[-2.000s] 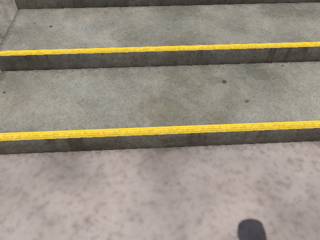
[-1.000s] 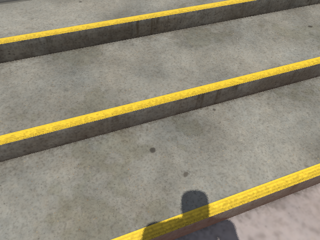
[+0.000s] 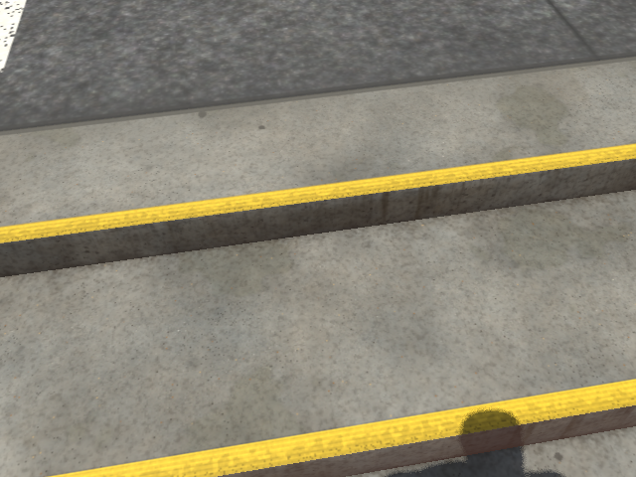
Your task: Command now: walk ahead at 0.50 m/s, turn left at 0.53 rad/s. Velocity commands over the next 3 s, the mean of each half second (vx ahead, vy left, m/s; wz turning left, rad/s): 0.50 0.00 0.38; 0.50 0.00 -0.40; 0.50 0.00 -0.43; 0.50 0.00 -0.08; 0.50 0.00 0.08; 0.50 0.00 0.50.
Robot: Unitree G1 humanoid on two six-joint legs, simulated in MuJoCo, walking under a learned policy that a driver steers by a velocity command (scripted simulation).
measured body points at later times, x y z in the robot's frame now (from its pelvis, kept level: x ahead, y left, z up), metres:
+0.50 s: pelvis +0.31 +0.00 +0.08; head +0.31 +0.00 +0.53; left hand +0.43 +0.26 -0.02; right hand +0.33 -0.26 -0.06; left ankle +0.12 +0.05 -0.52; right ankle +0.33 -0.12 -0.66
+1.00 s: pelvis +0.57 +0.08 +0.16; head +0.57 +0.08 +0.61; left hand +0.73 +0.32 +0.05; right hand +0.60 -0.17 +0.02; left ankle +0.58 +0.19 -0.55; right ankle +0.57 -0.05 -0.41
